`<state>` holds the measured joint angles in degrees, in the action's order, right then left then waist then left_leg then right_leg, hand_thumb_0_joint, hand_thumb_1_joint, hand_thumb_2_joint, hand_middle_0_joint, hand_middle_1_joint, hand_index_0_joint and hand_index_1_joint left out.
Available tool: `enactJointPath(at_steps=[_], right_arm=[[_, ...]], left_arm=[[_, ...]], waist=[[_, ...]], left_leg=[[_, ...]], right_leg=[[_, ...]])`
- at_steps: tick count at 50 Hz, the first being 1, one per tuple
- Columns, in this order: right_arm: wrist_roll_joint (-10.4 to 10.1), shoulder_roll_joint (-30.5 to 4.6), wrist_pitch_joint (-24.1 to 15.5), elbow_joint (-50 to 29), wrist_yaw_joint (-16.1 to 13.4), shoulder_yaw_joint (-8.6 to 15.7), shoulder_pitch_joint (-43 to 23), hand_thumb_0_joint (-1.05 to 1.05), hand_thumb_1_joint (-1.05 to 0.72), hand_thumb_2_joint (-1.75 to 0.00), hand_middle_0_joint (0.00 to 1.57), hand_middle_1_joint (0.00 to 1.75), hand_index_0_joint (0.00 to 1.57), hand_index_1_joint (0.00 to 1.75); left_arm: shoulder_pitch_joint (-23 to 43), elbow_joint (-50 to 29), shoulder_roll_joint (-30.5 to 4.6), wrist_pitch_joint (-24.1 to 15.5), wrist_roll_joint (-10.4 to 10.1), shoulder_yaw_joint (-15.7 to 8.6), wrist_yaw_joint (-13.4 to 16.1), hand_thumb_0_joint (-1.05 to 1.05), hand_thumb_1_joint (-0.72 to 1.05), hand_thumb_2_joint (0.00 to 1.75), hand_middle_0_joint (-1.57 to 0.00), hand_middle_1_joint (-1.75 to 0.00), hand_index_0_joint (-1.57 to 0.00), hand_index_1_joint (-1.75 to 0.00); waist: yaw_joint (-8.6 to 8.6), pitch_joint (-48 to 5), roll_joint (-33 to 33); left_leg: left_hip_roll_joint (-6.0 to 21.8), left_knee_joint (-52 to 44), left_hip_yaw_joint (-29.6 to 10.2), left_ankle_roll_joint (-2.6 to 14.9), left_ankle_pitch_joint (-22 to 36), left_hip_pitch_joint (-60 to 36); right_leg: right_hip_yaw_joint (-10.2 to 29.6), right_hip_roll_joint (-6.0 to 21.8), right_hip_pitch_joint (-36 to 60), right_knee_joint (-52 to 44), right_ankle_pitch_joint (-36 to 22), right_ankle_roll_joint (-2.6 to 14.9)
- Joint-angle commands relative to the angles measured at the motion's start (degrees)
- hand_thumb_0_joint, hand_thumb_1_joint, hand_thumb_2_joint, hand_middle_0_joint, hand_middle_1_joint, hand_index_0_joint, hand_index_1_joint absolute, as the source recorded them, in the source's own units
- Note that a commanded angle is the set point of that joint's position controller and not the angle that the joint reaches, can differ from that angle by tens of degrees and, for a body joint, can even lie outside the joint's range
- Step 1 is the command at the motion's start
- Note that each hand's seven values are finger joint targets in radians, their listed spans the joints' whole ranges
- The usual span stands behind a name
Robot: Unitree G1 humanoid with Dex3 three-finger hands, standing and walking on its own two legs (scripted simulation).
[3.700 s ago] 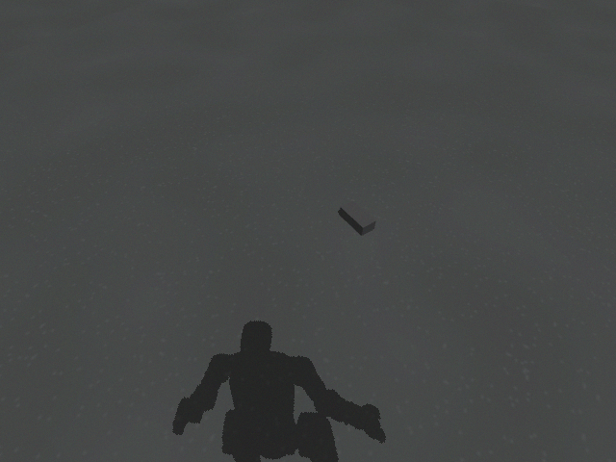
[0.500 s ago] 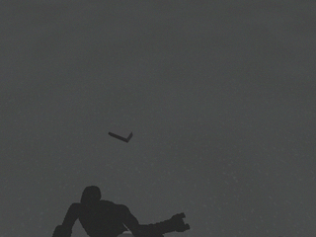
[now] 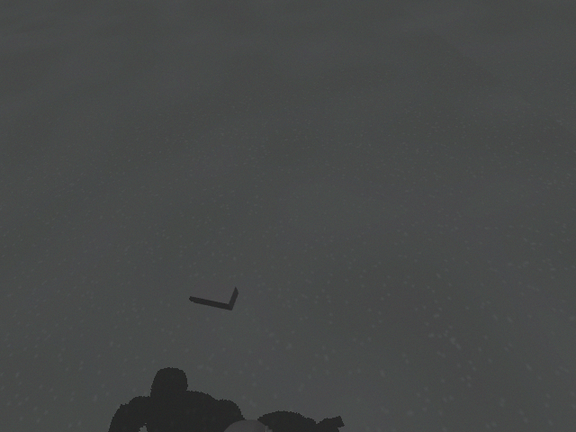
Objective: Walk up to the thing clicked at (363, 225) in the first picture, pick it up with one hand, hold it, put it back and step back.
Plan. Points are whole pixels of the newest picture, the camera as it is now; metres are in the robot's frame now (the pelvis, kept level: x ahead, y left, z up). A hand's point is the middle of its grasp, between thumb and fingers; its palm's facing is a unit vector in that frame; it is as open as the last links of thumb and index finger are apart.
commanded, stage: walk up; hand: left
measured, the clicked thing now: (214, 294) +0.74 +0.38 -0.72
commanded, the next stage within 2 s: none
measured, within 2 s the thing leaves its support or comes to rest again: neither
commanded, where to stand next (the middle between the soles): +0.28 +0.23 m, yaw -15 degrees
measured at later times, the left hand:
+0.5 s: hand (23, 402) +0.21 +0.48 -0.13, palm faces -0.18 -0.84 -0.50, open 7.4 cm
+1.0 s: hand (29, 339) +0.33 +0.55 -0.15, palm faces -0.24 -0.86 -0.45, open 7.4 cm
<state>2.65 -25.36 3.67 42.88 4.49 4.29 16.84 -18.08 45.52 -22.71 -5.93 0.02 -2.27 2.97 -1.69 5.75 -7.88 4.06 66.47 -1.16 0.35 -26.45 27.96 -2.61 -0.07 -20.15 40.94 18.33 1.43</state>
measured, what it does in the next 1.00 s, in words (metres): steps to the left: left foot, then right foot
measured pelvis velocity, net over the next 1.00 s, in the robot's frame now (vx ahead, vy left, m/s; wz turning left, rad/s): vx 0.19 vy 0.29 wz -0.26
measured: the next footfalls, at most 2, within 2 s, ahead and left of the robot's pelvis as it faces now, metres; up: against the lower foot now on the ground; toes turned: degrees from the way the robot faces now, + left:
left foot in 0.24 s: +0.19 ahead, +0.28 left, +0.00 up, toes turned +0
right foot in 0.62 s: +0.24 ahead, +0.10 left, +0.00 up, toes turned -14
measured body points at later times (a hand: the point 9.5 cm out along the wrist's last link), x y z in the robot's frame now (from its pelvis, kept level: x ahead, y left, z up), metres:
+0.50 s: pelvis +0.11 +0.19 +0.00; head +0.14 +0.17 +0.45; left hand +0.22 +0.52 -0.09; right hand +0.12 -0.14 -0.11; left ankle +0.15 +0.28 -0.71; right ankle +0.16 +0.07 -0.67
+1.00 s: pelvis +0.19 +0.29 -0.01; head +0.20 +0.28 +0.44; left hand +0.35 +0.59 -0.12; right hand +0.18 -0.04 -0.13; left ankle +0.27 +0.42 -0.71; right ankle +0.19 +0.13 -0.69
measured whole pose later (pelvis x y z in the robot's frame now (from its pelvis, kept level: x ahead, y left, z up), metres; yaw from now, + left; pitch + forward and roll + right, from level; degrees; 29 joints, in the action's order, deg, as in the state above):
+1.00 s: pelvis +0.19 +0.29 -0.01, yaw -15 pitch -3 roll +1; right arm 1.1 -22.6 -1.1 50.6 0.6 2.1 14.5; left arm -13.4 51.7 -24.6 0.7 1.2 -3.0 0.7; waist 0.0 4.9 0.1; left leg 4.0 46.5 1.2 -1.7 -21.0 22.2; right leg 4.7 0.9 -26.0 56.0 28.3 1.4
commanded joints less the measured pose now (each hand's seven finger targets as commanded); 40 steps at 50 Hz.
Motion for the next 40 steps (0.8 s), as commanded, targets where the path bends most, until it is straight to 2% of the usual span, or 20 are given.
enactJointPath(at_steps=[1, 9, 11, 12, 13, 14, 15, 16, 18, 20, 25, 27, 29, 30, 31, 32, 33, 35, 37, 40], right_arm=[[0.34, -11.11, -1.68, -5.53, -0.17, 4.64, 1.01, 0.0, -0.9, -0.9, 0.2, 0.3, 0.2, 0.3], [0.32, -11.12, -1.9, -8.46, 1.4, 6.3, -3.92, 0.0, -0.9, -0.9, 0.2, 0.3, 0.2, 0.3], [0.51, -11.37, -2.03, -6.68, 1.38, 7.07, 2.46, 0.0, -0.9, -0.9, 0.2, 0.3, 0.2, 0.3], [0.8, -12.8, -2.55, -4.06, 0.98, 7.86, 10.19, 0.0, -0.9, -0.9, 0.2, 0.3, 0.2, 0.3], [1.56, -17.63, -3.31, -3.52, 0.25, 8.93, 13.3, 0.0, -0.9, -0.9, 0.2, 0.3, 0.2, 0.3], [-0.36, -22.59, -3.67, -5.27, -0.27, 9.47, 8.28, 0.0, -0.9, -0.9, 0.2, 0.3, 0.2, 0.3], [-1.0, -22.17, -3.64, -5.98, -0.48, 9.33, 2.93, 0.0, -0.9, -0.9, 0.2, 0.3, 0.2, 0.3], [-0.72, -17.77, -3.65, -7.01, -0.79, 7.99, 1.23, 0.0, -0.9, -0.9, 0.2, 0.3, 0.2, 0.3], [-1.01, -15.49, -4.17, -6.22, -1.42, 6.55, -1.33, 0.0, -0.9, -0.9, 0.2, 0.3, 0.2, 0.3], [-0.99, -13.88, -4.6, -5.7, -1.43, 5.51, -2.02, 0.0, -0.9, -0.9, 0.2, 0.3, 0.2, 0.3], [0.16, -12.85, -4.04, -5.84, -1.08, 4.62, 2.59, 0.0, -0.9, -0.9, 0.2, 0.3, 0.2, 0.3], [-0.18, -12.55, -3.55, -6.39, -1.15, 4.17, 0.84, 0.0, -0.9, -0.9, 0.2, 0.3, 0.2, 0.3], [-0.46, -10.78, -3.17, -7.21, -1.34, 3.27, -1.81, 0.0, -0.9, -0.9, 0.2, 0.3, 0.2, 0.3], [-1.06, -8.64, -3.51, -7.76, -1.54, 2.39, -2.38, 0.0, -0.9, -0.9, 0.2, 0.3, 0.2, 0.3], [-1.69, -5.68, -3.81, -7.81, -1.84, 1.51, 0.06, 0.0, -0.9, -0.9, 0.2, 0.3, 0.2, 0.3], [-1.17, -7.94, -2.95, -7.56, -2.21, 2.23, 2.26, 0.0, -0.9, -0.9, 0.2, 0.3, 0.2, 0.3], [-0.32, -11.94, -1.74, -6.44, -2.88, 3.78, 1.31, 0.0, -0.9, -0.9, 0.2, 0.3, 0.2, 0.3], [-0.97, -11.61, -1.71, -4.29, -2.98, 3.96, 1.65, 0.0, -0.9, -0.9, 0.2, 0.3, 0.2, 0.3], [-1.36, -10.89, -2.29, -1.24, -2.85, 3.51, 5.29, 0.0, -0.9, -0.9, 0.2, 0.3, 0.2, 0.3], [-2.42, -8.12, -3.09, 2.04, -2.73, 2.56, 5.79, 0.0, -0.9, -0.9, 0.2, 0.3, 0.2, 0.3]], left_arm=[[-6.23, -2.54, -19.45, -1.51, -0.08, -6.48, 1.53, 0.0, 0.9, 0.9, -0.2, -0.3, -0.2, -0.3], [-4.48, -3.08, -24.32, -1.35, 1.55, -7.56, 2.6, 0.0, 0.9, 0.9, -0.2, -0.3, -0.2, -0.3], [-0.31, -3.23, -23.7, -0.85, 1.4, -7.15, 2.79, 0.0, 0.9, 0.9, -0.2, -0.3, -0.2, -0.3], [-0.71, -3.1, -19.63, -0.45, 1.85, -5.97, 2.94, 0.0, 0.9, 0.9, -0.2, -0.3, -0.2, -0.3], [-5.22, -2.79, -12.3, -0.29, 1.19, -3.62, 2.99, 0.0, 0.9, 0.9, -0.2, -0.3, -0.2, -0.3], [-4.23, -3.07, -13.58, -0.13, 0.22, -3.49, 3.84, 0.0, 0.9, 0.9, -0.2, -0.3, -0.2, -0.3], [-2.28, -1.22, -16.96, 0.0, 0.41, -3.96, 4.07, 0.0, 0.9, 0.9, -0.2, -0.3, -0.2, -0.3], [-2.1, 0.27, -19.31, 0.16, -0.3, -4.36, 3.49, 0.0, 0.9, 0.9, -0.2, -0.3, -0.2, -0.3], [-7.07, 4.0, -18.23, 0.08, -1.26, -4.96, 2.17, 0.0, 0.9, 0.9, -0.2, -0.3, -0.2, -0.3], [-8.65, 5.32, -16.44, 0.2, -0.99, -4.62, 1.23, 0.0, 0.9, 0.9, -0.2, -0.3, -0.2, -0.3], [-3.51, 2.06, -14.77, 0.25, 0.1, -4.26, 0.59, 0.0, 0.9, 0.9, -0.2, -0.3, -0.2, -0.3], [-4.53, 1.61, -13.66, 0.03, 0.33, -4.18, 0.59, 0.0, 0.9, 0.9, -0.2, -0.3, -0.2, -0.3], [-8.82, 2.78, -12.93, -0.21, 0.39, -4.63, 0.88, 0.0, 0.9, 0.9, -0.2, -0.3, -0.2, -0.3], [-11.83, 2.68, -15.41, -0.31, 0.75, -5.75, 1.46, 0.0, 0.9, 0.9, -0.2, -0.3, -0.2, -0.3], [-14.48, 1.95, -19.53, -0.61, 1.29, -7.02, 2.08, 0.0, 0.9, 0.9, -0.2, -0.3, -0.2, -0.3], [-10.84, -0.26, -21.69, -0.42, 1.08, -6.66, 2.33, 0.0, 0.9, 0.9, -0.2, -0.3, -0.2, -0.3], [-7.34, -0.79, -21.6, 0.05, 0.17, -6.41, 2.45, 0.0, 0.9, 0.9, -0.2, -0.3, -0.2, -0.3], [-4.24, -1.23, -18.92, 0.01, -0.27, -5.43, 2.37, 0.0, 0.9, 0.9, -0.2, -0.3, -0.2, -0.3], [0.23, -1.96, -17.49, 0.12, 0.66, -4.83, 1.49, 0.0, 0.9, 0.9, -0.2, -0.3, -0.2, -0.3], [3.76, -1.96, -15.53, 0.94, 2.13, -4.1, -0.4, 0.0, 0.9, 0.9, -0.2, -0.3, -0.2, -0.3]], waist=[[1.05, -3.61, 14.42], [0.54, -4.56, 18.18], [-4.65, -7.06, 17.71], [-8.23, -10.01, 9.0], [-8.89, -8.79, -9.55], [-6.4, -7.9, -17.1], [-3.82, -4.42, -9.33], [-2.8, -1.12, -0.31], [0.05, -0.06, -4.08], [0.63, -1.26, -4.58], [-1.53, -1.51, -1.92], [0.32, -2.42, 0.33], [4.26, -4.68, 4.58], [7.0, -6.44, 7.81], [8.5, -9.26, 18.91], [5.4, -8.54, 16.7], [4.53, -6.19, 10.44], [2.94, -3.23, 7.08], [0.8, -3.17, 13.14], [0.94, -3.2, 19.32]], left_leg=[[3.58, -0.38, -2.34, -0.94, 5.27, 8.48], [3.03, -14.2, 1.38, 0.23, 2.61, -0.46], [0.28, -20.71, 5.5, 1.38, 3.78, -12.29], [-1.38, -26.8, 3.08, 1.52, 2.05, -22.23], [7.1, -38.58, -12.57, 3.02, -4.53, -26.32], [20.15, -50.05, -35.74, 8.06, -5.26, -23.59], [20.75, -52.57, -36.48, 11.28, -10.73, -15.95], [17.18, -48.94, -25.93, 9.11, -7.08, -13.26], [12.79, -45.24, -17.15, 9.66, -1.68, -12.34], [10.51, -44.04, -10.33, 10.69, 7.17, -12.6], [13.13, -44.6, -8.61, 14.45, 13.2, -14.34], [12.99, -42.12, -7.3, 13.42, 14.12, -12.4], [9.87, -33.77, -1.28, 8.88, 21.29, -6.39], [7.12, -25.11, 1.69, 5.0, 25.57, -1.56], [0.92, -8.99, 5.39, 0.71, 14.05, 5.6], [-3.17, -1.38, 0.5, -1.88, -7.06, 12.43], [0.41, 5.71, -4.09, -1.78, -9.95, 11.39], [2.0, 4.39, -5.4, -0.18, -4.19, 10.24], [1.71, -1.76, -2.48, 0.2, 0.04, 3.57], [-0.19, -17.43, 2.59, 0.17, 1.16, -7.72]], right_leg=[[19.2, 14.14, 5.15, -14.52, -16.3, 11.93], [17.76, 13.18, -3.66, -8.6, -7.33, 11.85], [13.98, 12.12, -9.71, -2.3, -7.96, 9.3], [10.11, 8.86, -13.47, 12.29, -9.99, 6.26], [6.74, -0.24, -23.46, 29.77, 2.2, 2.62], [5.35, -3.73, -31.55, 35.88, 16.37, 1.46], [7.59, 0.14, -28.59, 40.83, 13.03, 2.01], [7.82, 1.14, -27.07, 39.35, 8.54, 1.66], [5.93, 3.51, -22.25, 33.45, 4.38, 1.51], [3.7, 3.0, -17.01, 26.02, 4.55, 0.61], [-0.8, 2.48, -10.51, 9.79, 6.72, 0.59], [-0.77, 1.16, -3.79, 3.15, 3.18, 1.39], [-1.28, 0.08, 9.84, -6.56, -7.24, 2.15], [2.62, 1.14, 18.37, -10.4, -7.44, 3.36], [22.22, 12.75, 23.62, -17.14, -4.03, 7.71], [42.44, 25.09, 21.33, -20.47, -1.14, 15.66], [43.25, 28.35, 14.1, -20.89, 3.91, 20.27], [31.3, 21.55, 8.44, -19.96, 2.03, 16.66], [20.57, 15.39, 1.85, -16.84, -1.11, 12.71], [12.09, 9.23, -7.01, -14.14, 2.93, 9.7]])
